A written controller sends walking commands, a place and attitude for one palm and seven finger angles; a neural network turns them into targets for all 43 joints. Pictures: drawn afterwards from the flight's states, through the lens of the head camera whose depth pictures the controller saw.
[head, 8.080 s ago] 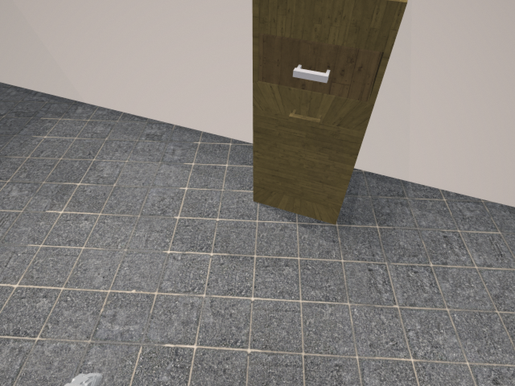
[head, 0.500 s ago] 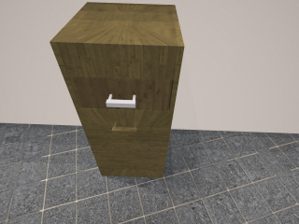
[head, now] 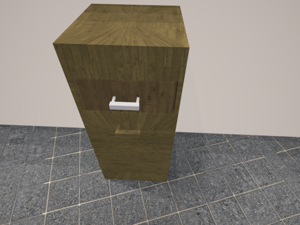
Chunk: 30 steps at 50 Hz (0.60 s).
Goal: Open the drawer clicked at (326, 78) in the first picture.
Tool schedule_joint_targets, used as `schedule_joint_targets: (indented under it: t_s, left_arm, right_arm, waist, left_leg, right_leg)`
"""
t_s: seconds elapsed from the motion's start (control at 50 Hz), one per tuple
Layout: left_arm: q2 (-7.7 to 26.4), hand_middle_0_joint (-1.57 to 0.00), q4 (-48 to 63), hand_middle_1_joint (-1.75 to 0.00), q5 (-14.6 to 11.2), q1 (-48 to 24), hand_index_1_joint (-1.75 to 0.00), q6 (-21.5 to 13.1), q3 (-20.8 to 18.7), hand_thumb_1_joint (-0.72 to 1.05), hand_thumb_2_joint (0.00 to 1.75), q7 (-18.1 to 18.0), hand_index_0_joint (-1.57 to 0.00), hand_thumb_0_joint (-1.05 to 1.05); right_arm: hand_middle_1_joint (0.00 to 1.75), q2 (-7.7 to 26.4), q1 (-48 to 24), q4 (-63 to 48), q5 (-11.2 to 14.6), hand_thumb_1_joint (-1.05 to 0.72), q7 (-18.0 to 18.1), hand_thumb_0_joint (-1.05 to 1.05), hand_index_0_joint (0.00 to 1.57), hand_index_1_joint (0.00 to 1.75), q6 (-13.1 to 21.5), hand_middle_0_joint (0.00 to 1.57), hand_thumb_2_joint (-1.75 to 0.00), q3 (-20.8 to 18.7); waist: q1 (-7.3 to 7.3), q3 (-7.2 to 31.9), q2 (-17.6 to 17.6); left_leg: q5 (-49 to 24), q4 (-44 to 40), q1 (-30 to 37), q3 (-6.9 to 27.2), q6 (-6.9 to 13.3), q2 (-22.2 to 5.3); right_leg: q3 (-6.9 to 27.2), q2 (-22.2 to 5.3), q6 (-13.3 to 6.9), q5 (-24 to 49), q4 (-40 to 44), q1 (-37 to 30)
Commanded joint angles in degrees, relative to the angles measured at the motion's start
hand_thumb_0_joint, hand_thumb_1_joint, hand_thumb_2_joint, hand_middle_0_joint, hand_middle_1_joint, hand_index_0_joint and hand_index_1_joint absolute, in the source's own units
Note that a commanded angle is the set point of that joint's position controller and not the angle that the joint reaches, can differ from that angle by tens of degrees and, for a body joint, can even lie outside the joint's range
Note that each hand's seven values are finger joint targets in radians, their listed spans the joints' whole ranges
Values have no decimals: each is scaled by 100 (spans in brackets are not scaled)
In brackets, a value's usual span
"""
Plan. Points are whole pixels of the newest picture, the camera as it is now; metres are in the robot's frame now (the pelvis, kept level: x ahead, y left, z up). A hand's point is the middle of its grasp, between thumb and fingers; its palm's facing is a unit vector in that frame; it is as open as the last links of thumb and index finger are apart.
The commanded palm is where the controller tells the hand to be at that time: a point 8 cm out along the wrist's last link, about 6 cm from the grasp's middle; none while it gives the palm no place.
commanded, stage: look again from close up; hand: left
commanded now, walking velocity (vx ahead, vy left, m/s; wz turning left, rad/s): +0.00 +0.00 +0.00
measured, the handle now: (125, 102) +0.56 +0.13 +0.00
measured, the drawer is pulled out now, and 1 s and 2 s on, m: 0.00 0.00 0.00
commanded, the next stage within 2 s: raise the hand with hooked fingers in 0.16 s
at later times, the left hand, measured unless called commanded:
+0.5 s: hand (81, 192) +0.22 +0.21 -0.03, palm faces +0.02 -0.57 -0.82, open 7.9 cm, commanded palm none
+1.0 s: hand (97, 223) +0.17 +0.18 -0.16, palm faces +0.06 -0.98 -0.21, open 16.1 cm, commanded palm none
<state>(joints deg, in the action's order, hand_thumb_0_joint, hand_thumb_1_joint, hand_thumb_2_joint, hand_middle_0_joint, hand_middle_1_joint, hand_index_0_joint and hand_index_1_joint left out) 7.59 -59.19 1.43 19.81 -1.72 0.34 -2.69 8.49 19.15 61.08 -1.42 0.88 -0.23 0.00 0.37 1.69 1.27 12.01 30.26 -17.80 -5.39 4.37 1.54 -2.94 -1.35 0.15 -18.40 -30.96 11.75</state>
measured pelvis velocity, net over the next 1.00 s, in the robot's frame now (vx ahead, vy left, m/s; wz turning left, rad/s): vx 0.06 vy -0.01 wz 0.01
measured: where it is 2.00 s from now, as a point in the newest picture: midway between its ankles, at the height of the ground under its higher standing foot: outside the picture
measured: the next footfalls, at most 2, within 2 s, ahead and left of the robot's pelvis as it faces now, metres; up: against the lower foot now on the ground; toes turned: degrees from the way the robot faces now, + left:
none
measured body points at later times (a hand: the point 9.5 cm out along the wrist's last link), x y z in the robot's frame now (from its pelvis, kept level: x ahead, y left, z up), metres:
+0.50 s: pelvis +0.00 -0.01 -0.02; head +0.01 -0.04 +0.43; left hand +0.21 +0.23 +0.01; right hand +0.16 -0.26 -0.13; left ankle +0.05 +0.07 -0.73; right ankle +0.01 -0.11 -0.73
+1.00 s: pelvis +0.06 -0.01 +0.00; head +0.09 +0.00 +0.45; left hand +0.17 +0.23 -0.14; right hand +0.06 -0.26 -0.14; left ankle +0.05 +0.07 -0.73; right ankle +0.01 -0.11 -0.73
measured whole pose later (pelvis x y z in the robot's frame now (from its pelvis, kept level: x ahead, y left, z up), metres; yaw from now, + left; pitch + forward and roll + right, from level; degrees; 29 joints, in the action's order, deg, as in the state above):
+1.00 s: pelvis +0.06 -0.01 +0.00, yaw +1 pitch +2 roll +0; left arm 12.1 -49.9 -1.2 9.9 0.0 -1.9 -2.7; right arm 11.6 18.3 58.0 -1.6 1.5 -0.5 0.7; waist 1.6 -1.6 -1.9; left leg 18.4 33.3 -16.6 -4.2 2.9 0.8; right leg -2.5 1.7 -2.0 -21.4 -31.1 11.4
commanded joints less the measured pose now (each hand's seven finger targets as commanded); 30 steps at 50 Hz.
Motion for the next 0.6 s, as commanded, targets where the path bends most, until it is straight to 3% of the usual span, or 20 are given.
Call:
schedule_joint_targets:
  t_s: [0.0, 0.08, 0.22, 0.24, 0.26, 0.28, 0.3, 0.32, 0.34, 0.36, 0.38, 0.4, 0.42, 0.44, 0.46, 0.48, 0.5, 0.52, 0.54, 0.58]
  left_arm:
    - [450, -20, 73, -30, -42, 428, -30, -45, -45, 90, 90, -1, -20, 0]
    - [564, -20, 71, -30, -57, 324, -30, -27, -46, 90, 90, 9, -20, 0]
    - [601, -20, -50, -30, -55, 296, -30, 0, -31, 90, 90, 11, -20, 0]
    - [715, -20, -138, -30, 22, 381, -30, -26, -18, 90, 90, -189, -20, 0]
    - [2620, -20, 8661, -32, 902, -4060, -32, -877, -129, 88, 89, -359, -20, 0]
    - [2231, -20, 7442, -33, 998, -1291, -33, -531, -249, 85, 88, -781, -20, 0]
    - [1174, -21, 6740, -34, 984, 403, -34, 364, 377, 83, 87, -1033, -21, 0]
    - [305, -21, 6386, -36, 1174, 576, -36, 615, 1030, 81, 86, -1076, -21, 0]
    - [806, -21, 6892, -37, 1604, -124, -37, 545, 888, 78, 85, -1277, -21, 0]
    - [1187, -21, 6734, -39, 2278, -16, -39, 527, 689, 76, 84, -1497, -21, 0]
    - [1298, -21, 6235, -40, 2920, 249, -40, 550, 601, 74, 83, -1664, -21, 0]
    - [1481, -21, 5888, -42, 3544, 158, -42, 502, 382, 71, 82, -1829, -21, 0]
    - [1682, -22, 5433, -43, 4253, -16, -43, 426, 156, 69, 81, -2015, -22, 0]
    - [1226, -22, 4947, -45, 4788, -55, -45, 345, 547, 67, 80, -2144, -22, 0]
    - [520, -15, 3784, -30, 163, 238, -30, -15, 571, -50, 30, -642, -15, 0]
    - [1402, -15, 3884, -30, -43, -350, -30, -24, 394, -50, 30, -221, -15, 0]
    - [1443, -15, 4164, -30, -32, -710, -30, 134, 209, -50, 30, -158, -15, 0]
    - [1583, -15, 4014, -30, -65, -812, -30, 186, 112, -50, 30, -73, -15, 0]
    - [1654, -15, 3780, -30, -37, -905, -30, 233, 75, -50, 30, -24, -15, 0]
    - [1696, -15, 3399, -30, -7, -1061, -30, 233, 29, -50, 30, 11, -15, 0]
  right_arm:
    - [30, 474, 143, -222, 51, -90, -6, 0, 20, 30, 196, 20, -90, -25]
    - [30, 577, 50, -161, 55, -90, 7, 0, 20, 30, 215, 20, -90, -5]
    - [30, 610, -89, -17, 71, -90, 35, 0, 20, 30, 214, 20, -90, 19]
    - [30, 841, -447, -400, 115, -90, 19, 0, 20, 30, 204, 20, -90, -3]
    - [30, 1714, -373, -2578, 450, -90, 163, 0, 20, 30, 1003, 20, -90, -168]
    - [30, 1319, -781, -2164, 331, -90, 397, 0, 20, 30, 1592, 20, -90, -25]
    - [30, 1016, -881, -2123, 431, -90, 411, 0, 20, 30, 1791, 20, -90, -115]
    - [30, 849, -763, -2121, 481, -90, 423, 0, 20, 30, 1866, 20, -90, -68]
    - [30, 1144, -955, -2399, 368, -90, 383, 0, 20, 30, 1885, 20, -90, -142]
    - [30, 1295, -1003, -2536, 231, -90, 378, 0, 20, 30, 1815, 20, -90, -180]
    - [30, 1315, -1042, -2731, 125, -90, 374, 0, 20, 30, 1676, 20, -90, -181]
    - [30, 1383, -1089, -2911, 70, -90, 312, 0, 20, 30, 1486, 20, -90, -238]
    - [30, 1359, -1193, -2981, -43, -90, 300, 0, 20, 30, 1229, 20, -90, -298]
    - [30, 1306, -1369, -3103, -117, -90, 253, 0, 20, 30, 1027, 20, -90, -312]
    - [30, 829, 282, -2318, -191, -90, 46, 0, 20, 30, 486, 20, -90, 22]
    - [30, 512, 432, -2139, -13, -90, -164, 0, 20, 30, 202, 20, -90, -234]
    - [30, 777, 136, -2289, 0, -90, -159, 0, 20, 30, 20, 20, -90, -195]
    - [30, 861, -423, -2342, -1, -90, -164, 0, 20, 30, -28, 20, -90, -162]
    - [30, 830, -610, -2350, -25, -90, -176, 0, 20, 30, -44, 20, -90, -166]
    - [30, 936, -689, -2303, -51, -90, -172, 0, 20, 30, -35, 20, -90, -191]
  waist:
    - [-12, -661, -353]
    - [-11, -503, -125]
    - [-17, -486, -121]
    - [-102, -914, -128]
    - [487, 2005, 1580]
    - [-144, 2148, 2357]
    - [-105, 1367, 1878]
    - [60, 453, 1121]
    - [171, -108, 647]
    - [180, 82, 187]
    - [136, 62, -319]
    - [0, 269, -257]
    - [-102, 367, -937]
    - [-118, -47, -1502]
    - [327, 632, -1462]
    - [700, 1023, -1353]
    - [537, 710, -1135]
    - [262, -102, -1229]
    - [229, -557, -1221]
    - [189, -790, -1418]
  left_leg:
    - [212, -1008, 125, 948, -43, -702]
    - [-216, -953, 367, 868, -71, -718]
    - [-647, -905, 599, 792, -87, -749]
    - [-998, -138, 287, 779, -253, -863]
    - [-1378, -660, 2114, 825, -219, -335]
    - [-1490, -851, 2706, 1357, -646, -848]
    - [-453, -1301, 1710, 1484, -833, -754]
    - [-143, -1144, 1034, 1234, -570, -671]
    - [570, -899, 402, 1232, -444, -593]
    - [1142, -608, 49, 1196, -337, -485]
    - [1283, -289, -304, 1153, -293, -341]
    - [983, 8, -497, 1039, -309, -190]
    - [931, 322, -826, 902, -316, -143]
    - [1057, 579, -1277, 783, -300, -81]
    - [-108, 1340, -74, 348, -345, -845]
    - [122, 1844, 437, 17, -594, -160]
    - [320, 1403, 149, -125, -570, -94]
    - [823, 1657, -276, 76, -433, -104]
    - [919, 1742, -442, 84, -370, -82]
    - [1017, 1754, -544, 114, -342, -128]
  right_leg:
    - [541, -395, -311, 364, 832, 275]
    - [544, -427, -272, 623, 864, 127]
    - [531, -454, -215, 918, 951, 5]
    - [689, -543, -201, 1195, 1097, 425]
    - [440, 139, -349, 1427, 194, 634]
    - [-13, 61, -344, 174, -666, 1142]
    - [-37, 168, -208, -548, -1144, 1669]
    - [28, 156, -181, -425, -1030, 1761]
    - [-5, 174, -216, -441, -697, 1875]
    - [20, 226, -259, -435, -388, 1907]
    - [119, 283, -306, -566, -235, 2022]
    - [316, 315, -358, -604, -258, 1997]
    - [433, 374, -373, -955, -350, 2266]
    - [531, 375, -374, -1372, -399, 2695]
    - [1280, -204, -124, -30, 190, 1847]
    - [1373, -598, -370, -1479, 302, 1906]
    - [1167, -760, -597, -1437, 266, 1655]
    - [1215, -917, -596, -1572, 694, 2002]
    - [1368, -988, -637, -1413, 845, 2090]
    - [1483, -1030, -715, -637, 859, 1846]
